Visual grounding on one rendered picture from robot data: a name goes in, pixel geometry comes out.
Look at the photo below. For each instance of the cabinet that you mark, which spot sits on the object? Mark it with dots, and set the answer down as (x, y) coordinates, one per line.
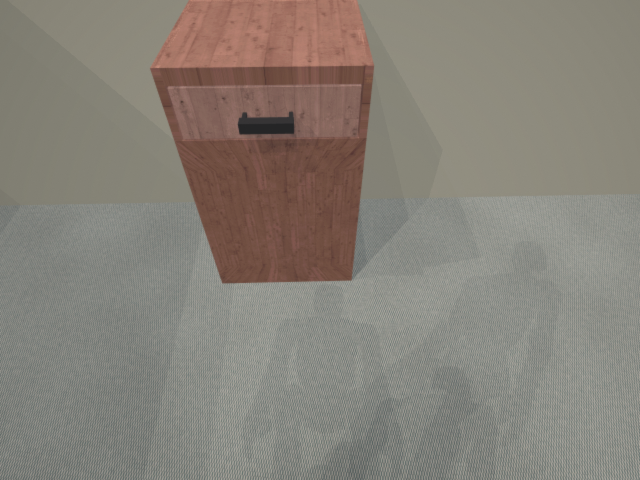
(273, 209)

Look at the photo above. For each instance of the drawer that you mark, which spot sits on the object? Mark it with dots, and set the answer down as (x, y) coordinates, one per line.
(319, 110)

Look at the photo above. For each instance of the handle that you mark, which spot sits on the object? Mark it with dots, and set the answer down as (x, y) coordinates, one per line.
(266, 125)

